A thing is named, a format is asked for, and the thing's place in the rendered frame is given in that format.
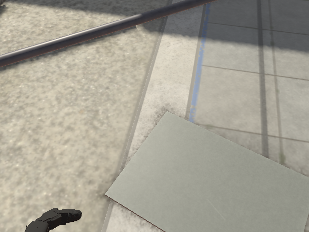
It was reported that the left robot hand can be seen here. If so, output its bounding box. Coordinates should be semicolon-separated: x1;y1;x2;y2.
24;208;82;232

